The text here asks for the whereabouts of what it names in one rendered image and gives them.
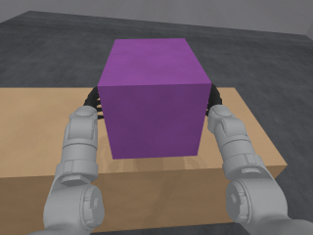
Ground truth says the robot right upper arm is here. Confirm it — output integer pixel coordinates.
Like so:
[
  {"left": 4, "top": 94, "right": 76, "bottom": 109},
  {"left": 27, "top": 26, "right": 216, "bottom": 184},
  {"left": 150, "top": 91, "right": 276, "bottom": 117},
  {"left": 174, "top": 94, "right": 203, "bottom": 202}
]
[{"left": 226, "top": 178, "right": 313, "bottom": 235}]

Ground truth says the robot left hand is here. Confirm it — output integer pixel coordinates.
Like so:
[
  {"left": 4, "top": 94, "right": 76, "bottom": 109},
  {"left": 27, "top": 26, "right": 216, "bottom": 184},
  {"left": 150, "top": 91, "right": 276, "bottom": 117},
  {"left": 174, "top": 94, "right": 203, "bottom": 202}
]
[{"left": 83, "top": 86, "right": 104, "bottom": 119}]

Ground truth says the carton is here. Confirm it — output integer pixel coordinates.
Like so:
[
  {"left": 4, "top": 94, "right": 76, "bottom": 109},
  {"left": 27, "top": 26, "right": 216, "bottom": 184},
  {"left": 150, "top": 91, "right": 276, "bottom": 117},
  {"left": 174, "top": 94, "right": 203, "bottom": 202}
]
[{"left": 97, "top": 38, "right": 212, "bottom": 160}]

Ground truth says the left robot forearm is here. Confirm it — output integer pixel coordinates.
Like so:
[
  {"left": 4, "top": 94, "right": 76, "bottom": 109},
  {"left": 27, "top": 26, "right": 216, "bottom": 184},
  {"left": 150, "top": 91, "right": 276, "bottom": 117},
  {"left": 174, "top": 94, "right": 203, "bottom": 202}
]
[{"left": 43, "top": 105, "right": 99, "bottom": 227}]

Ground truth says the robot left upper arm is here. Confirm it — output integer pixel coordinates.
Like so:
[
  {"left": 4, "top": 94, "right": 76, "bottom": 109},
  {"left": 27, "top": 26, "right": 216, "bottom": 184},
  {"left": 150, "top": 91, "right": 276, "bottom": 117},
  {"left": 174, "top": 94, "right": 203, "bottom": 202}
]
[{"left": 26, "top": 183, "right": 105, "bottom": 235}]

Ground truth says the right robot forearm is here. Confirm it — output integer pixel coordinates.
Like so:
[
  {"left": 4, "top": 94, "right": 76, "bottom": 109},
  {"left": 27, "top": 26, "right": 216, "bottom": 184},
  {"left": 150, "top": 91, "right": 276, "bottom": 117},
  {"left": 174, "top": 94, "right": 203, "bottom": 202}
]
[{"left": 207, "top": 104, "right": 288, "bottom": 213}]

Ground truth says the pedestal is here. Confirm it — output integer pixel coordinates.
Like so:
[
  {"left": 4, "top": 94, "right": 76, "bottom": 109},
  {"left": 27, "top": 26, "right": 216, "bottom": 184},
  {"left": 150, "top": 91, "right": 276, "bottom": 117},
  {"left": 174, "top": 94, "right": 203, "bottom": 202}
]
[{"left": 0, "top": 87, "right": 287, "bottom": 235}]

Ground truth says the robot right hand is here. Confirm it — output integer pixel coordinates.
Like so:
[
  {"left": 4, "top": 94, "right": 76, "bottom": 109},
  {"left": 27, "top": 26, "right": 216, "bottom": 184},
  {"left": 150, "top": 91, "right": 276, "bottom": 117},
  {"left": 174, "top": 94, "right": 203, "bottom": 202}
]
[{"left": 205, "top": 83, "right": 223, "bottom": 117}]

